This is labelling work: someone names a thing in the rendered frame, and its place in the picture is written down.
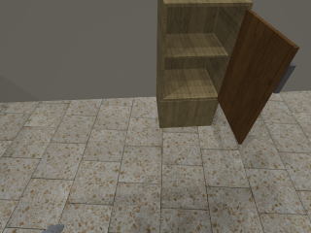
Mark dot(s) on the cupboard door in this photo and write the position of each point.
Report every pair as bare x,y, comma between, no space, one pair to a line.
259,59

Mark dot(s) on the handle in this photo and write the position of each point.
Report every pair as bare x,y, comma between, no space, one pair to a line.
284,79

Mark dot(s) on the left robot hand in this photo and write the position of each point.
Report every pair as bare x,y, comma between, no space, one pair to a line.
54,228

